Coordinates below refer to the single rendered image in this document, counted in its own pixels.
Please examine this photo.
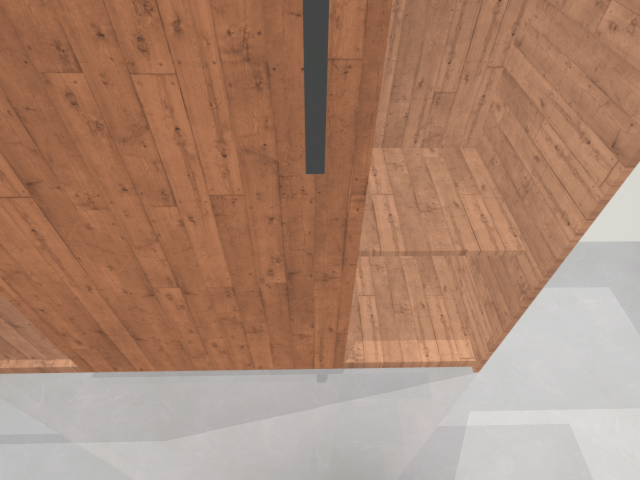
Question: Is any wardrobe door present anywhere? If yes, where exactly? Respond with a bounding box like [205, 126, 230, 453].
[0, 294, 69, 360]
[0, 0, 393, 372]

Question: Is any handle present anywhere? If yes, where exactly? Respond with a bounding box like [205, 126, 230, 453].
[303, 0, 329, 174]

